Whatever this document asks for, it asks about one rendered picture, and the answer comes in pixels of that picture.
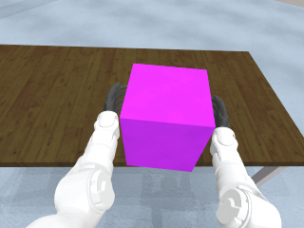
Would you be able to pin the left robot hand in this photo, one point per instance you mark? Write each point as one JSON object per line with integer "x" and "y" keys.
{"x": 111, "y": 101}

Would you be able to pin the right robot upper arm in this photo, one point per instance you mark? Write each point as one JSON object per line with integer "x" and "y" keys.
{"x": 238, "y": 208}

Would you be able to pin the table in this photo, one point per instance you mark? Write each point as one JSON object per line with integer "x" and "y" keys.
{"x": 51, "y": 97}

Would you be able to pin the left robot upper arm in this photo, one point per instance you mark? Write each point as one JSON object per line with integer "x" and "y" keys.
{"x": 80, "y": 200}

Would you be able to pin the robot right forearm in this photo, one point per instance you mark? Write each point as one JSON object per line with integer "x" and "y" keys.
{"x": 229, "y": 169}

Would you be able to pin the robot left forearm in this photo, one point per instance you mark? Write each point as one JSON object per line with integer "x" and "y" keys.
{"x": 101, "y": 148}

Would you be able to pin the right robot hand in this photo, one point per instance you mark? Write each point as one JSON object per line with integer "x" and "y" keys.
{"x": 220, "y": 112}

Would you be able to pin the carton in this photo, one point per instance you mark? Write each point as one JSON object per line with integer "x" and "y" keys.
{"x": 167, "y": 117}

